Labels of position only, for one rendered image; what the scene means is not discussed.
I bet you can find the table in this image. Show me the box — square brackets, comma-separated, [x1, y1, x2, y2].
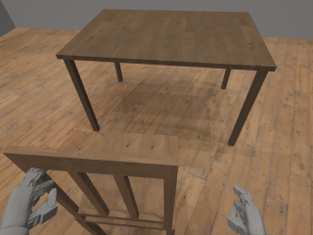
[56, 9, 277, 147]

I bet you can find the left robot hand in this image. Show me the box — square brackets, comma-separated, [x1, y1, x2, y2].
[0, 167, 59, 230]

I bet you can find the right robot hand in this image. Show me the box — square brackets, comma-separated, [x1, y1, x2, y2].
[227, 184, 266, 235]

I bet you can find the chair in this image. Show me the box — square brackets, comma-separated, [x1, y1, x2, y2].
[2, 131, 179, 235]

